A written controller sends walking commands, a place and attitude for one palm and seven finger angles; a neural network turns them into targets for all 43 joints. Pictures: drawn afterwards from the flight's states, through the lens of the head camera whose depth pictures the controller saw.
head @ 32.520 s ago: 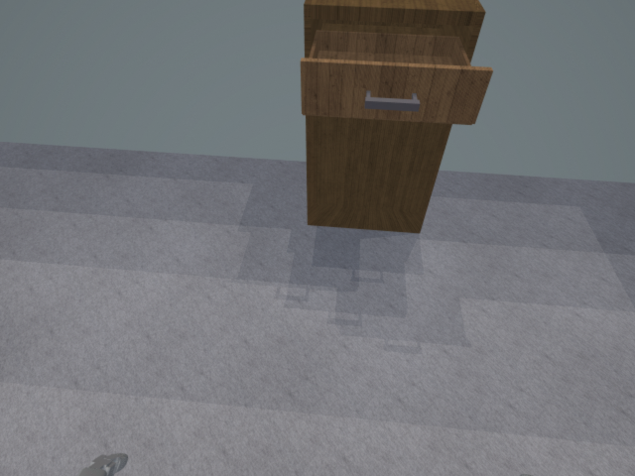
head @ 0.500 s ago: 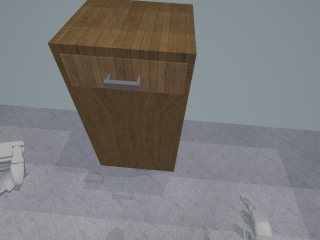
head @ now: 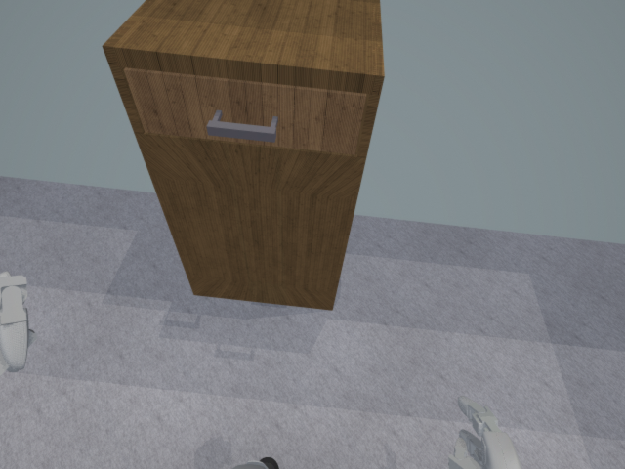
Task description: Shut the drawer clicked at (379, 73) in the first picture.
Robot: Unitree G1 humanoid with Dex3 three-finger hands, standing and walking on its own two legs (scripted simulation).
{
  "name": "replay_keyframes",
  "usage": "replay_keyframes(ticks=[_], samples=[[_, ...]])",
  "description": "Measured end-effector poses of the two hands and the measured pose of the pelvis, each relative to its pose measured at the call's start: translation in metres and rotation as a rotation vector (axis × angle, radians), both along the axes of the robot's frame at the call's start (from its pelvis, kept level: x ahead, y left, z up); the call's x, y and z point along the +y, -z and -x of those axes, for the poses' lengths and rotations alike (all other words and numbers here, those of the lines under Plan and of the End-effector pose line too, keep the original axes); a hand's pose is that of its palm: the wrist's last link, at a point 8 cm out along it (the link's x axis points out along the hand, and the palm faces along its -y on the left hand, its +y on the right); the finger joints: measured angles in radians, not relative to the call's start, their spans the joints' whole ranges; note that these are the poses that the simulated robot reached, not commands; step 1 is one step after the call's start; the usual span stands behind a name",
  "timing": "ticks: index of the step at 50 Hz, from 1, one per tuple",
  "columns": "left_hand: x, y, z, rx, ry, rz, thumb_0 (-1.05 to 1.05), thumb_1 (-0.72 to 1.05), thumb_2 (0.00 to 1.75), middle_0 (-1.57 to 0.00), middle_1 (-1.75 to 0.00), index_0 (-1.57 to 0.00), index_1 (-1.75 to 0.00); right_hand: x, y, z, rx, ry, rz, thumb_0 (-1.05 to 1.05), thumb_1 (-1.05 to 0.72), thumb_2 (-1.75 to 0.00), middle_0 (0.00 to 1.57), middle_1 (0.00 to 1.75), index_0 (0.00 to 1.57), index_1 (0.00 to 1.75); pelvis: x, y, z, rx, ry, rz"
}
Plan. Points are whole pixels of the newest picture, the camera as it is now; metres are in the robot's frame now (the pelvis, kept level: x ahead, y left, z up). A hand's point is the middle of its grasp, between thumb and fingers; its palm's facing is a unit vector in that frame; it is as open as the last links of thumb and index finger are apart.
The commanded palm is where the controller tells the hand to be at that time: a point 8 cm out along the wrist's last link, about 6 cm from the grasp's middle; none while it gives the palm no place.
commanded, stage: step back with the hand held close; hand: left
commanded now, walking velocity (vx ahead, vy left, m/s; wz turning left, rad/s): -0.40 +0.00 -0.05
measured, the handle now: (244, 124) +0.70 +0.18 +0.02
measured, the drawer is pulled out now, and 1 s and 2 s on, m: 0.00 0.00 0.00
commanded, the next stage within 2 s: stop stepping back and stand still in 0.22 s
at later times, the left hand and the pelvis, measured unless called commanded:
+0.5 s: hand out of the picture +0.09 +0.28 +0.16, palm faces +0.39 -0.86 -0.34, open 3.2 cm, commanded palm +0.05 +0.31 +0.19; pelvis -0.09 +0.03 -0.01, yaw -2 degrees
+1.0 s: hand out of the picture +0.06 +0.28 +0.17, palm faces +0.32 -0.84 -0.44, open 3.2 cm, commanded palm +0.02 +0.31 +0.19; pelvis -0.13 +0.04 +0.01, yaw -4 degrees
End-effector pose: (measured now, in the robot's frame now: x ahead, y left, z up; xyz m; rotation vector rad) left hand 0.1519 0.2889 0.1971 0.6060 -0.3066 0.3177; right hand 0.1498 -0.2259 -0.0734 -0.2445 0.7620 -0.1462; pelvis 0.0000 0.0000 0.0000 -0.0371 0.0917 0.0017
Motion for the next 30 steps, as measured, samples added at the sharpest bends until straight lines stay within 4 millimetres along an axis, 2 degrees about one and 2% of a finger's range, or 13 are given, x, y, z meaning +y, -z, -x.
replay_keyframes(ticks=[4, 7, 9, 15, 19, 22, 24, 27, 30], samples=[[-0.024, 0.013, 0.004, 0.074, 0.075, 0.040, 0.01, 0.89, 0.90, -1.41, -1.60, -1.41, -1.60, -0.004, 0.008, 0.006, 0.013, -0.027, -0.016, 0.01, -0.90, -0.89, 0.20, 0.30, 0.20, 0.30, -0.006, -0.001, 0.029, -0.015, 0.024, 0.022], [-0.038, 0.007, 0.015, 0.067, 0.158, 0.023, 0.01, 0.89, 0.90, -1.41, -1.60, -1.41, -1.60, -0.009, 0.004, 0.019, 0.013, -0.003, -0.025, 0.01, -0.90, -0.89, 0.21, 0.30, 0.20, 0.30, -0.010, -0.002, 0.043, -0.043, 0.021, 0.026], [-0.039, 0.000, 0.027, 0.038, 0.192, -0.008, 0.01, 0.88, 0.90, -1.41, -1.60, -1.41, -1.60, -0.013, -0.003, 0.027, -0.010, 0.018, -0.014, 0.01, -0.90, -0.89, 0.21, 0.30, 0.20, 0.30, -0.012, 0.000, 0.047, -0.061, 0.016, 0.029], [-0.014, -0.008, 0.067, -0.041, 0.150, -0.032, 0.01, 0.88, 0.90, -1.41, -1.60, -1.41, -1.60, -0.024, -0.025, 0.045, -0.114, 0.037, 0.048, 0.02, -0.90, -0.89, 0.20, 0.30, 0.20, 0.30, -0.003, 0.004, 0.066, -0.110, 0.005, 0.036], [0.003, 0.000, 0.092, -0.074, 0.085, 0.044, 0.01, 0.88, 0.90, -1.41, -1.60, -1.41, -1.60, -0.021, -0.029, 0.062, -0.142, 0.042, 0.071, 0.01, -0.90, -0.89, 0.20, 0.30, 0.20, 0.30, 0.009, 0.005, 0.081, -0.121, -0.014, 0.044], [0.016, 0.011, 0.105, -0.074, 0.046, 0.111, 0.01, 0.88, 0.90, -1.41, -1.60, -1.41, -1.60, -0.014, -0.027, 0.081, -0.112, 0.066, 0.088, 0.01, -0.90, -0.89, 0.20, 0.30, 0.20, 0.30, 0.021, 0.004, 0.083, -0.117, 0.020, 0.033], [0.026, 0.020, 0.105, -0.082, 0.036, 0.149, 0.01, 0.88, 0.90, -1.41, -1.60, -1.41, -1.60, -0.006, -0.024, 0.093, -0.095, 0.077, 0.109, 0.01, -0.90, -0.89, 0.20, 0.30, 0.20, 0.30, 0.030, 0.008, 0.084, -0.099, 0.033, 0.044], [0.039, 0.028, 0.091, -0.087, 0.022, 0.194, 0.01, 0.88, 0.90, -1.42, -1.60, -1.41, -1.60, 0.014, -0.021, 0.113, -0.055, 0.075, 0.103, 0.01, -0.90, -0.89, 0.20, 0.30, 0.20, 0.30, 0.038, 0.003, 0.099, -0.103, 0.031, 0.017], [0.040, 0.021, 0.080, -0.071, 0.043, 0.208, 0.01, 0.89, 0.90, -1.41, -1.60, -1.41, -1.60, 0.038, -0.025, 0.133, -0.036, 0.055, 0.054, 0.02, -0.90, -0.89, 0.20, 0.30, 0.20, 0.30, 0.043, -0.008, 0.114, -0.107, 0.036, 0.022]])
